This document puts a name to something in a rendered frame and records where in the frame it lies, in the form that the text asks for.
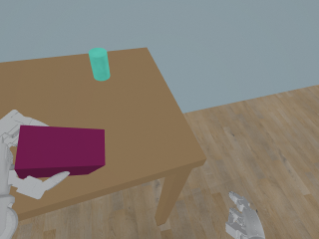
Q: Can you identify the robot left forearm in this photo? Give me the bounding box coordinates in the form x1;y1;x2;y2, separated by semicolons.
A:
0;194;19;239

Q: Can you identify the robot left hand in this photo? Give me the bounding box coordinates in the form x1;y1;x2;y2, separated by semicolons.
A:
0;110;70;200

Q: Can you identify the sponge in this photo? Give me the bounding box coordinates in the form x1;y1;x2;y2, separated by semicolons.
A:
14;124;106;179

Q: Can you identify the table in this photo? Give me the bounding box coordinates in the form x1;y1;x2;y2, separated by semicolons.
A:
0;47;207;226

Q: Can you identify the robot right hand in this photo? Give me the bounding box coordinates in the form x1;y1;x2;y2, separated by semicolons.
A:
225;191;265;239

